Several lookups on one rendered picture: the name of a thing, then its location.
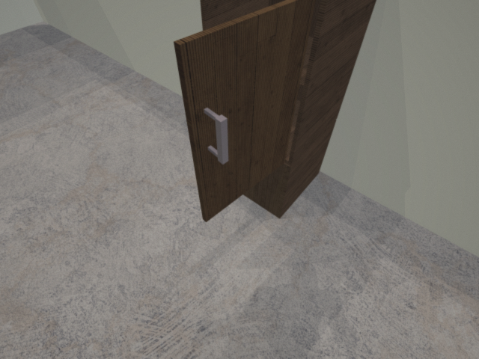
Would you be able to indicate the handle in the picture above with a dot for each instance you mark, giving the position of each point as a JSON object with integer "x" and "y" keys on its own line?
{"x": 221, "y": 136}

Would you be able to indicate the cupboard door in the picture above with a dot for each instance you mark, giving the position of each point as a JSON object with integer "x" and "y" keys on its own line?
{"x": 249, "y": 70}

